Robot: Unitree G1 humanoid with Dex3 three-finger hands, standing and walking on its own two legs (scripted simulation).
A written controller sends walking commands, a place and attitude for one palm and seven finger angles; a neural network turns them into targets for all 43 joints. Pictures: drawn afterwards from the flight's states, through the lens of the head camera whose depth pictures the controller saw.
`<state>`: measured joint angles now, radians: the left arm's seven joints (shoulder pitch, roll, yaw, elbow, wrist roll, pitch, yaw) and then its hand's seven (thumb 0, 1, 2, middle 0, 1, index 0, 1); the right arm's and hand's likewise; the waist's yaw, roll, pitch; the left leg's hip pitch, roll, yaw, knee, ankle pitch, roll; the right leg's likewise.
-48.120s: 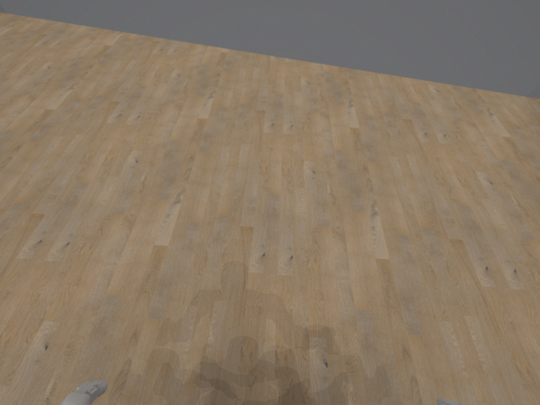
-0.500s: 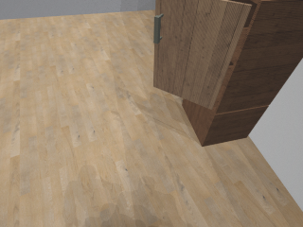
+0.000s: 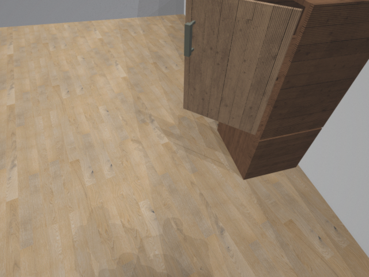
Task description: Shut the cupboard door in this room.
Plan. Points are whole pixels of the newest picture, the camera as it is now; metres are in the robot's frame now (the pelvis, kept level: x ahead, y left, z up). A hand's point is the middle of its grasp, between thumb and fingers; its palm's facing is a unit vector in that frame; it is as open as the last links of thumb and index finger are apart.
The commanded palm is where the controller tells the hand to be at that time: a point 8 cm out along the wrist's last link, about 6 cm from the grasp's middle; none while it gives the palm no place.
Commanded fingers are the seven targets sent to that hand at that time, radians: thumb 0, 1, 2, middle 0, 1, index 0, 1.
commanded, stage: let the arm hang, fingers relaxed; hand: left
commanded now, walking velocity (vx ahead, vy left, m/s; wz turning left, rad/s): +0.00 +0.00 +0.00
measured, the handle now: (190, 38) +1.01 +0.02 +0.07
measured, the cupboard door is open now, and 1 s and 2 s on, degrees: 46 46 46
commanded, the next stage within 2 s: look to check the result in 0.08 s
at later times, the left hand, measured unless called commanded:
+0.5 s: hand out of the picture +0.00 +0.16 -0.18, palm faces +0.03 -0.98 -0.17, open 7.4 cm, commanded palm none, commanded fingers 0.00 0.90 0.90 -0.20 -0.30 -0.20 -0.30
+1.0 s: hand out of the picture +0.03 +0.17 -0.18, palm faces +0.08 -0.98 -0.19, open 7.4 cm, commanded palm none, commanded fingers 0.00 0.90 0.90 -0.20 -0.30 -0.20 -0.30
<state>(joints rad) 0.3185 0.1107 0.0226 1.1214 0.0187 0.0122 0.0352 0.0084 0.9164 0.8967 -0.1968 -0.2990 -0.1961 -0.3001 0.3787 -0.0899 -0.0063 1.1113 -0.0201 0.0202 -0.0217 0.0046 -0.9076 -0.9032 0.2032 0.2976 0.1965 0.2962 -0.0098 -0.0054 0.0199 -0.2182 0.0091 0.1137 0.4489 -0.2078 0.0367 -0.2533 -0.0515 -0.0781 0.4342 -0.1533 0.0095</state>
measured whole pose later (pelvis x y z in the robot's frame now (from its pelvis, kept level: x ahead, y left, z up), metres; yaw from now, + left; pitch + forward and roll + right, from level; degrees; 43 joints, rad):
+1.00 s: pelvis +0.03 +0.00 +0.00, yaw +2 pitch -1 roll +0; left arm 0.27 0.14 0.04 1.10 0.02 0.01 0.04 0.00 0.90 0.90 -0.20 -0.30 -0.20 -0.30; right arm 0.31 -0.12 -0.01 1.11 -0.01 0.03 -0.02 0.00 -0.91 -0.90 0.20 0.30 0.20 0.30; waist -0.02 0.00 0.06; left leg -0.21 0.00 0.08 0.48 -0.26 0.03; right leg -0.23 -0.07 -0.11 0.49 -0.23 0.01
